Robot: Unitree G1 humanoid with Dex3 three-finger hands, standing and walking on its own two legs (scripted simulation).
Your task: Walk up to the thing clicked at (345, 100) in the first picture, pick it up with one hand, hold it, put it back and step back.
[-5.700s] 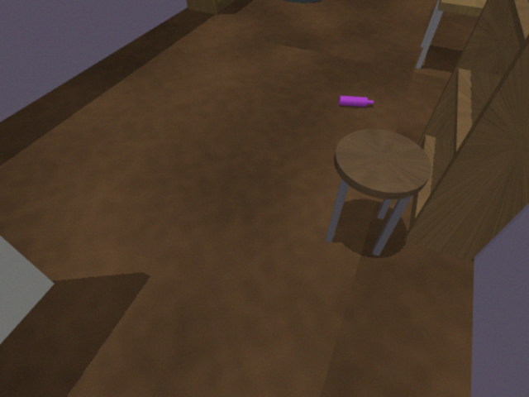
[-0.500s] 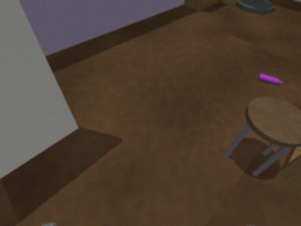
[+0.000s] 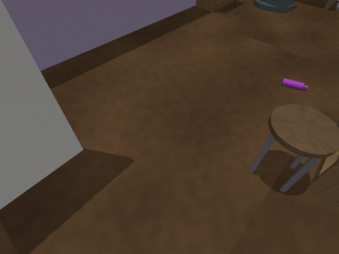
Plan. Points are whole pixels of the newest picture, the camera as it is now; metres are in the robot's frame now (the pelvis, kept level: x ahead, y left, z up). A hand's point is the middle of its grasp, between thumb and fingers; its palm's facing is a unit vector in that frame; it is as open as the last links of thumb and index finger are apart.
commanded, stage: stand
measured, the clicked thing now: (294, 84) +1.66 -1.22 -0.75
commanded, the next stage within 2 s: none
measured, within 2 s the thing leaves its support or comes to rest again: neither
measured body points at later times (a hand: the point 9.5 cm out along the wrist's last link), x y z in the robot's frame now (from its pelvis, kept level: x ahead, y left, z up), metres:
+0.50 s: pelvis +0.01 -0.01 +0.00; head +0.03 -0.01 +0.45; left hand +0.08 +0.30 -0.13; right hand +0.08 -0.31 -0.14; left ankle +0.02 +0.13 -0.75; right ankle -0.01 -0.12 -0.75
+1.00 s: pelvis +0.01 -0.01 +0.00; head +0.02 -0.01 +0.45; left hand +0.09 +0.29 -0.13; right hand +0.08 -0.31 -0.13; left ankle +0.02 +0.13 -0.75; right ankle -0.01 -0.12 -0.75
